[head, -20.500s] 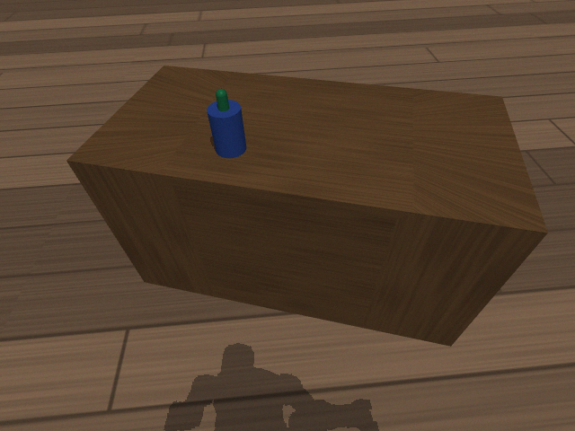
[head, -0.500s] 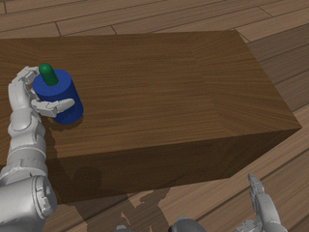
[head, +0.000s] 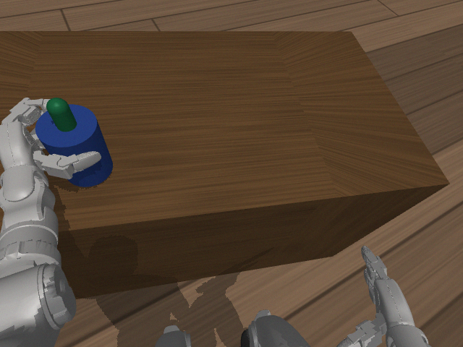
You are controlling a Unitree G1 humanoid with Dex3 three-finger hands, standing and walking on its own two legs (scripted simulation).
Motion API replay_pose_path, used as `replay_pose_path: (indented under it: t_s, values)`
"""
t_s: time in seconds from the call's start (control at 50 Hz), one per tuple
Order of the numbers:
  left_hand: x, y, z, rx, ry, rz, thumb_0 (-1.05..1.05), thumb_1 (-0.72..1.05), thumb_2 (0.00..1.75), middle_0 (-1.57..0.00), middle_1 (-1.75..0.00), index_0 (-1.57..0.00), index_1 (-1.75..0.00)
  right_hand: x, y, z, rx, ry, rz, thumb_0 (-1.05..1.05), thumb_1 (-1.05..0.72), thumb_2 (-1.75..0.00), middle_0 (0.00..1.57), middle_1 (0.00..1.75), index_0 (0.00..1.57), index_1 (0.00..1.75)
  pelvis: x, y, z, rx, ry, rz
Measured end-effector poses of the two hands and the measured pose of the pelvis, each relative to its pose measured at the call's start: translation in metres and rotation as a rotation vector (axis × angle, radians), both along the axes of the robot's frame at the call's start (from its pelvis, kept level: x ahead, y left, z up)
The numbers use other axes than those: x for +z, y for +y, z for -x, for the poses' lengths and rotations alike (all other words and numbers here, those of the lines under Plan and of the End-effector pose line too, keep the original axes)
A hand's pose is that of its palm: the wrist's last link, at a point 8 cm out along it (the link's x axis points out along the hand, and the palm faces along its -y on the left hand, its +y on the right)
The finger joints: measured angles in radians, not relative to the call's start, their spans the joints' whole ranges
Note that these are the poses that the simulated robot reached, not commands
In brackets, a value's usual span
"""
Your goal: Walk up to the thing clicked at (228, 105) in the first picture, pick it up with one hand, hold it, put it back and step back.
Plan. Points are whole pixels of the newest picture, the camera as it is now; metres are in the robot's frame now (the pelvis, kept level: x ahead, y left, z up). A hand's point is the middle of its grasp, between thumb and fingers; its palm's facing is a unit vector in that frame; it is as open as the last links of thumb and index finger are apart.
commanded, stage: loosen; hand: left
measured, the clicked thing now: (74, 139) +0.49 +0.23 +0.05
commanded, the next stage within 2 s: open in 0.16 s
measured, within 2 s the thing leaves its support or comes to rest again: rests again in 0.12 s
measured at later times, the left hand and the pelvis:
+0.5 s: hand (49, 123) +0.49 +0.25 +0.08, palm faces +0.26 -0.96 +0.00, open 12.9 cm; pelvis +0.00 +0.00 -0.01, yaw +0 degrees
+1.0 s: hand (20, 104) +0.50 +0.28 +0.12, palm faces +0.31 -0.95 +0.02, open 17.4 cm; pelvis -0.01 -0.01 -0.01, yaw +0 degrees
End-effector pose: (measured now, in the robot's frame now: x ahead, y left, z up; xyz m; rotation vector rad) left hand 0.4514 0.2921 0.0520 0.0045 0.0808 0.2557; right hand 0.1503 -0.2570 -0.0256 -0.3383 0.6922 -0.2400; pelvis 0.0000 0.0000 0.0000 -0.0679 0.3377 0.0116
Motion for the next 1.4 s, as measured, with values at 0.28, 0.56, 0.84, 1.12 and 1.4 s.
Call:
replay_pose_path:
  t_s: [0.28,0.56,0.84,1.12,1.4]
  values:
    - [-0.006,0.001,-0.001,0.017,-0.017,0.001,-0.04,-0.58,0.68,-0.76,-0.89,-0.81,-0.91,-0.002,-0.002,0.007,-0.002,0.027,0.004,-0.01,0.53,-0.04,0.06,0.05,0.06,0.05,-0.006,0.000,0.001,-0.003,0.014,-0.002]
    - [0.026,0.008,-0.005,0.014,-0.064,0.000,-0.02,-0.56,0.39,-0.58,-0.54,-0.62,-0.53,-0.006,-0.001,0.012,0.021,0.019,-0.022,-0.01,0.54,-0.04,0.06,0.05,0.06,0.05,-0.010,-0.004,0.007,0.000,0.017,-0.007]
    - [0.025,0.008,-0.005,0.025,-0.084,0.002,0.01,-0.61,0.10,-0.22,-0.17,-0.26,-0.16,0.001,-0.010,0.018,0.022,-0.002,0.014,-0.01,0.55,-0.04,0.06,0.05,0.06,0.05,-0.014,-0.010,0.015,0.000,0.024,-0.017]
    - [0.103,0.054,-0.015,0.058,-0.104,-0.034,-0.02,-0.61,0.01,-0.08,-0.04,-0.11,-0.04,0.001,-0.013,0.019,-0.048,0.028,-0.015,-0.01,0.53,-0.04,0.06,0.05,0.06,0.05,0.000,-0.010,0.001,-0.005,-0.010,-0.013]
    - [0.062,0.123,0.025,0.232,0.266,-0.083,-0.02,-0.59,0.04,-0.07,-0.05,-0.08,-0.06,0.006,0.020,-0.001,0.030,0.087,-0.117,-0.01,0.53,-0.05,0.06,0.05,0.06,0.05,0.017,-0.003,-0.018,-0.010,-0.018,-0.019]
